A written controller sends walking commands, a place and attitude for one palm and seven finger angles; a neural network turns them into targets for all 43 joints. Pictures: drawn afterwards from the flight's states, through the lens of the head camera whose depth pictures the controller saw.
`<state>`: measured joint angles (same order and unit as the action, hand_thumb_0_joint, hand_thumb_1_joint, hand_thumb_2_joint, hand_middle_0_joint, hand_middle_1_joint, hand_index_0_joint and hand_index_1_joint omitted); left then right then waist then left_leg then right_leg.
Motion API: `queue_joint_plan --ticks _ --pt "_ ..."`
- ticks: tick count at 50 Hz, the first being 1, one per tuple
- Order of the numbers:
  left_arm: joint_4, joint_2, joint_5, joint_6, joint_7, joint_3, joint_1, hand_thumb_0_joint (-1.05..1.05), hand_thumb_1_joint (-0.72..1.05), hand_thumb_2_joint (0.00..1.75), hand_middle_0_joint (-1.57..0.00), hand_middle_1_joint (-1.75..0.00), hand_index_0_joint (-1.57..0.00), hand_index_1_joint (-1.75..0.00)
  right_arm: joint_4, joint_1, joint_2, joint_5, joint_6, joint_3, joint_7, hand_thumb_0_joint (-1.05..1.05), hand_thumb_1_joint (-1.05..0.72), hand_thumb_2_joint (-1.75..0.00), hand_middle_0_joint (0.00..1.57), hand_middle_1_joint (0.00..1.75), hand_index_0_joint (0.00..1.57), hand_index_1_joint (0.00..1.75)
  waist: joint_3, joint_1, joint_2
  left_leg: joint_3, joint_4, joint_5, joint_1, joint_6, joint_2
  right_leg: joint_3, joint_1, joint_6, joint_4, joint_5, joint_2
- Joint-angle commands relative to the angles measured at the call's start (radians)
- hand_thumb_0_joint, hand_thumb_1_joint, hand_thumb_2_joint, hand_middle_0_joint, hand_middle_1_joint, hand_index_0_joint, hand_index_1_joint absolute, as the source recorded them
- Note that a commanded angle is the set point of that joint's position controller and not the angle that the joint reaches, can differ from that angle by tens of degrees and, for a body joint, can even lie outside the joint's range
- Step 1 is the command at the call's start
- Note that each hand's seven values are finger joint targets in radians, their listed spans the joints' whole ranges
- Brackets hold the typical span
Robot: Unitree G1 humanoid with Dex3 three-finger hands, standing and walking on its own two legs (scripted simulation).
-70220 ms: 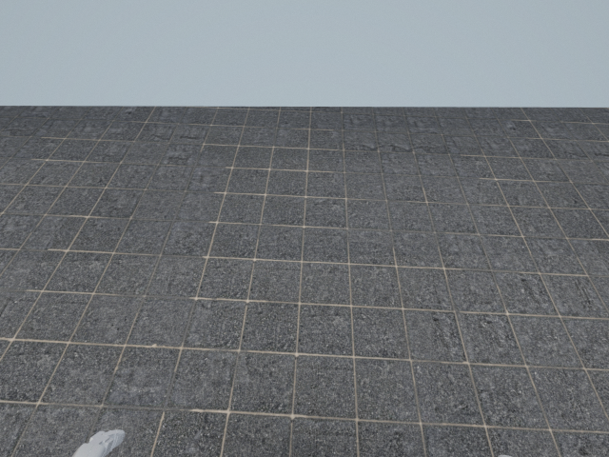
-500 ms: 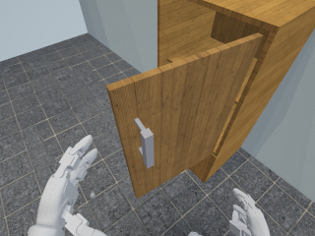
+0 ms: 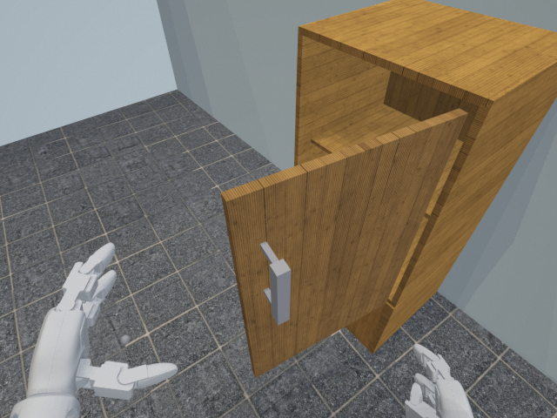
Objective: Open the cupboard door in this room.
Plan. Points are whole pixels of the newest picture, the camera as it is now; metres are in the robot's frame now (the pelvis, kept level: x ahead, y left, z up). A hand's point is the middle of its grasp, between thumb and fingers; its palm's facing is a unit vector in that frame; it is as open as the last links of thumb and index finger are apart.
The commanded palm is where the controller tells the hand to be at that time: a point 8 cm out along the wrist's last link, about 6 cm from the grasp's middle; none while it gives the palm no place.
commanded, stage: draw the hand back to the body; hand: left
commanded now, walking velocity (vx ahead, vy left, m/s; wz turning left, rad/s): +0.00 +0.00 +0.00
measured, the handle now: (273, 284) +0.31 +0.04 +0.04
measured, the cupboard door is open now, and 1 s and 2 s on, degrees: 80 80 80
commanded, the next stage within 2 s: step back with the hand held close in 0.84 s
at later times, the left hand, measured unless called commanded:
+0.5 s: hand (52, 287) +0.19 +0.25 +0.19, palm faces +0.47 -0.79 -0.40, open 8.7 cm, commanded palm +0.14 +0.28 +0.20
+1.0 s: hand (64, 296) +0.18 +0.23 +0.19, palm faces +0.47 -0.79 -0.39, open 7.5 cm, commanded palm +0.14 +0.27 +0.20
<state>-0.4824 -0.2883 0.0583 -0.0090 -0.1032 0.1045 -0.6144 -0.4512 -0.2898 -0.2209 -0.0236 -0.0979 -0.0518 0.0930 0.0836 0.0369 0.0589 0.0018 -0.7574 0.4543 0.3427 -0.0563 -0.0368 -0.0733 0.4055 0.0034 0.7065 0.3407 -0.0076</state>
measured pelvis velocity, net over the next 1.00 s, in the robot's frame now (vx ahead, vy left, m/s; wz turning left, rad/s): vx -0.01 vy -0.03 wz -0.01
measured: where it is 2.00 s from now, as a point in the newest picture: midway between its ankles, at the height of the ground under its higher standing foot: outside the picture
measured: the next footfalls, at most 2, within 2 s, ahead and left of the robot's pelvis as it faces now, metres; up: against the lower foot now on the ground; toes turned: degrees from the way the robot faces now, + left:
none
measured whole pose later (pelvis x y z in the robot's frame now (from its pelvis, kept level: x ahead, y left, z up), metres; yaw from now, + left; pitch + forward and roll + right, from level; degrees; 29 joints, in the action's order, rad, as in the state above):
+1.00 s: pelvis -0.01 -0.03 +0.03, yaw +0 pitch -5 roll +0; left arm -0.37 -0.33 0.06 -0.10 -0.13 0.34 -0.45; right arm -0.64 -0.20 -0.23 -0.01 -0.12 -0.02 0.08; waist -0.03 0.06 0.08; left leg 0.01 -0.43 0.29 0.05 -0.02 -0.01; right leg -0.07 0.12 0.04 0.41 0.20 0.03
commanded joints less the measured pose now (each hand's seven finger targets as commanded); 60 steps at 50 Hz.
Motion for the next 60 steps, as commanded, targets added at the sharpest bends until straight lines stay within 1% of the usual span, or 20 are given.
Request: queue_joint_plan --ticks 1,8,12,19,23,25,27,29,32,35,39,44,47,48,49,50,51,53,55,60 --pt "-0.258 -0.150 -0.019 -0.073 -0.041 0.122 0.095 0.00 0.13 0.57 -0.17 -0.30 -0.17 -0.30 0.136 0.115 -0.107 0.004 -0.071 0.039 0.016 0.00 -0.90 -0.90 0.20 0.30 0.20 0.30 0.040 0.002 0.004 0.076 0.229 -0.363 0.011 0.061 0.063 0.024 -0.193 0.029 -0.127 -0.168 -0.007" --pt "-0.207 -0.170 -0.013 -0.085 -0.045 0.196 0.117 0.00 0.37 0.68 -0.18 -0.30 -0.18 -0.30 0.073 0.153 -0.107 0.009 -0.086 0.038 0.004 0.00 -0.90 -0.90 0.20 0.30 0.20 0.30 -0.002 0.016 0.017 0.067 0.299 -0.467 -0.065 0.076 0.065 0.021 -0.276 0.030 -0.196 -0.234 -0.005" --pt "-0.163 -0.187 -0.004 -0.090 -0.039 0.247 0.125 0.00 0.51 0.74 -0.19 -0.30 -0.19 -0.30 0.050 0.175 -0.108 0.011 -0.077 0.046 -0.001 0.00 -0.90 -0.90 0.20 0.30 0.20 0.30 -0.019 0.022 -0.034 0.049 0.331 -0.458 -0.087 0.067 0.063 0.025 -0.319 0.029 -0.236 -0.264 -0.005" --pt "-0.202 -0.254 -0.001 -0.115 -0.043 0.335 0.214 0.00 0.76 0.84 -0.19 -0.30 -0.19 -0.30 0.021 0.200 -0.111 0.010 -0.080 0.050 -0.006 0.00 -0.90 -0.90 0.20 0.30 0.20 0.30 -0.017 0.027 0.048 0.035 0.362 -0.480 -0.133 0.062 0.056 0.038 -0.365 0.030 -0.282 -0.302 -0.004" --pt "-0.164 -0.263 0.008 -0.121 -0.047 0.374 0.234 0.00 0.90 0.90 -0.20 -0.30 -0.20 -0.30 0.007 0.201 -0.105 0.009 -0.077 0.055 -0.005 0.00 -0.90 -0.90 0.20 0.30 0.20 0.30 -0.038 0.027 0.006 0.028 0.380 -0.441 -0.145 0.054 0.054 0.037 -0.362 0.027 -0.301 -0.288 -0.001" --pt "-0.137 -0.225 0.006 -0.123 -0.039 0.342 0.216 0.00 0.90 0.90 -0.20 -0.30 -0.20 -0.30 0.001 0.204 -0.108 0.011 -0.077 0.058 -0.008 0.00 -0.90 -0.90 0.20 0.30 0.20 0.30 -0.054 0.025 0.029 0.026 0.387 -0.452 -0.151 0.055 0.055 0.038 -0.361 0.027 -0.307 -0.289 -0.005" --pt "-0.098 -0.197 0.011 -0.120 -0.032 0.318 0.196 0.00 0.90 0.90 -0.20 -0.30 -0.20 -0.30 -0.004 0.207 -0.111 0.009 -0.070 0.061 -0.013 0.00 -0.90 -0.90 0.20 0.30 0.20 0.30 -0.074 0.023 -0.008 0.020 0.391 -0.427 -0.150 0.047 0.055 0.041 -0.351 0.022 -0.319 -0.278 -0.005" --pt "-0.069 -0.204 0.012 -0.120 -0.031 0.325 0.181 0.00 0.90 0.90 -0.20 -0.30 -0.20 -0.30 -0.008 0.211 -0.116 0.010 -0.064 0.067 -0.014 0.00 -0.90 -0.90 0.20 0.30 0.20 0.30 -0.082 0.027 -0.047 0.017 0.395 -0.409 -0.144 0.041 0.056 0.042 -0.358 0.022 -0.330 -0.273 -0.006" --pt "-0.112 -0.223 0.010 -0.131 -0.030 0.334 0.207 0.00 0.90 0.90 -0.20 -0.30 -0.20 -0.30 -0.001 0.221 -0.113 0.010 -0.059 0.070 -0.014 0.00 -0.90 -0.90 0.20 0.30 0.20 0.30 -0.038 0.029 -0.046 0.012 0.392 -0.394 -0.158 0.033 0.051 0.054 -0.378 0.019 -0.332 -0.265 -0.008" --pt "-0.176 -0.258 0.004 -0.143 -0.040 0.358 0.238 0.00 0.90 0.90 -0.20 -0.30 -0.20 -0.30 0.000 0.229 -0.109 0.014 -0.072 0.064 -0.009 0.00 -0.90 -0.90 0.20 0.30 0.20 0.30 -0.004 0.033 0.032 0.017 0.397 -0.396 -0.168 0.035 0.044 0.057 -0.404 0.023 -0.330 -0.274 -0.012" --pt "-0.168 -0.272 0.002 -0.143 -0.046 0.372 0.225 0.00 0.90 0.90 -0.20 -0.30 -0.20 -0.30 -0.011 0.231 -0.105 0.013 -0.085 0.062 -0.005 0.00 -0.90 -0.90 0.20 0.30 0.20 0.30 -0.026 0.035 0.018 0.016 0.394 -0.397 -0.175 0.037 0.044 0.058 -0.391 0.023 -0.347 -0.272 -0.009" --pt "-0.096 -0.235 0.004 -0.143 -0.040 0.348 0.214 0.00 0.90 0.90 -0.20 -0.30 -0.20 -0.30 -0.024 0.232 -0.103 0.009 -0.083 0.066 -0.006 0.00 -0.90 -0.90 0.20 0.30 0.20 0.30 -0.097 0.028 -0.005 0.008 0.403 -0.346 -0.167 0.032 0.045 0.064 -0.352 0.021 -0.377 -0.208 -0.009" --pt "-0.088 -0.215 0.006 -0.148 -0.036 0.329 0.218 0.00 0.90 0.90 -0.20 -0.30 -0.20 -0.30 -0.023 0.234 -0.102 0.009 -0.080 0.068 -0.009 0.00 -0.90 -0.90 0.20 0.30 0.20 0.30 -0.092 0.026 -0.022 0.012 0.410 -0.331 -0.172 0.029 0.046 0.063 -0.351 0.017 -0.375 -0.183 -0.008" --pt "-0.122 -0.244 0.004 -0.152 -0.041 0.337 0.315 0.00 0.90 0.90 -0.20 -0.30 -0.20 -0.30 -0.025 0.239 -0.108 0.008 -0.081 0.067 -0.008 0.00 -0.90 -0.90 0.20 0.30 0.20 0.30 -0.079 0.019 0.002 0.010 0.409 -0.318 -0.176 0.027 0.042 0.071 -0.351 0.017 -0.381 -0.169 -0.012" --pt "-0.146 -0.412 -0.008 -0.202 -0.055 0.507 0.478 0.00 0.90 0.90 -0.20 -0.30 -0.20 -0.30 0.008 0.198 -0.114 -0.004 -0.067 0.056 -0.009 0.00 -0.90 -0.90 0.20 0.30 0.20 0.30 -0.197 -0.017 0.029 0.043 0.394 -0.211 -0.090 0.010 0.056 0.165 -0.246 0.015 -0.440 -0.133 -0.063" --pt "-0.046 -0.299 -0.006 -0.202 -0.040 0.431 0.326 0.00 0.90 0.90 -0.20 -0.30 -0.20 -0.30 -0.020 0.195 -0.110 0.009 -0.053 0.072 -0.009 0.00 -0.90 -0.90 0.20 0.30 0.20 0.30 -0.147 -0.019 -0.102 0.061 0.348 -0.215 -0.099 0.007 0.056 0.174 -0.251 0.017 -0.460 -0.116 -0.088" --pt "-0.005 -0.258 -0.008 -0.190 -0.032 0.398 0.224 0.00 0.90 0.90 -0.20 -0.30 -0.20 -0.30 -0.018 0.201 -0.113 0.010 -0.038 0.081 -0.015 0.00 -0.90 -0.90 0.20 0.30 0.20 0.30 -0.127 -0.020 -0.146 0.047 0.312 -0.253 -0.137 0.004 0.051 0.196 -0.227 0.020 -0.478 -0.136 -0.103" --pt "-0.038 -0.233 -0.010 -0.190 -0.027 0.366 0.172 0.00 0.90 0.90 -0.20 -0.30 -0.20 -0.30 -0.009 0.204 -0.119 0.012 -0.015 0.086 -0.024 0.00 -0.90 -0.90 0.20 0.30 0.20 0.30 -0.076 -0.029 -0.150 0.033 0.275 -0.282 -0.143 0.012 0.047 0.185 -0.227 0.025 -0.460 -0.195 -0.131" --pt "-0.069 -0.236 -0.009 -0.199 -0.033 0.371 0.113 0.00 0.90 0.90 -0.20 -0.30 -0.20 -0.30 -0.008 0.201 -0.122 0.013 0.001 0.090 -0.025 0.00 -0.90 -0.90 0.20 0.30 0.20 0.30 -0.012 -0.032 -0.084 0.036 0.283 -0.316 -0.126 0.019 0.057 0.168 -0.269 0.037 -0.415 -0.270 -0.147" --pt "-0.229 -0.306 -0.008 -0.207 -0.061 0.431 0.070 0.00 0.90 0.90 -0.20 -0.30 -0.20 -0.30 0.022 0.213 -0.126 0.009 0.031 0.100 -0.012 0.00 -0.90 -0.90 0.20 0.30 0.20 0.30 0.094 -0.034 -0.021 0.072 0.312 -0.454 -0.071 0.026 0.091 0.130 -0.357 0.034 -0.281 -0.455 -0.119"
